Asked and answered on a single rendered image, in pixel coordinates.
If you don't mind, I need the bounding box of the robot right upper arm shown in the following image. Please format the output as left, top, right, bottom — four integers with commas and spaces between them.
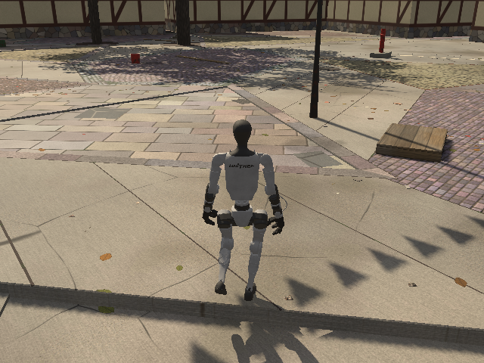
258, 153, 276, 195

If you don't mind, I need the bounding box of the robot right hand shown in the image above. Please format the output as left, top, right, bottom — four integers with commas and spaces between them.
267, 216, 284, 235

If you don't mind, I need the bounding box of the left robot foot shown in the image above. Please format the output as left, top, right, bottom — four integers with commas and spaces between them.
215, 281, 227, 295

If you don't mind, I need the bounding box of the robot right forearm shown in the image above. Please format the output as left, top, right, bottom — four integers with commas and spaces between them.
268, 184, 283, 219

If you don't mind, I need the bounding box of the robot left upper arm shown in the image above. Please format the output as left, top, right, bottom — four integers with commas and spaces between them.
207, 153, 226, 194

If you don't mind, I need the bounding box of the robot left hand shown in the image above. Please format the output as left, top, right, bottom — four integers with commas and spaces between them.
202, 209, 218, 225

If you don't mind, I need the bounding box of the robot left shin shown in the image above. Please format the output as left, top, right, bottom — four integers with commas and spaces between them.
218, 238, 231, 283

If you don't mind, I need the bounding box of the robot left forearm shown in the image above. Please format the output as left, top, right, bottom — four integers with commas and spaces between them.
203, 183, 216, 213

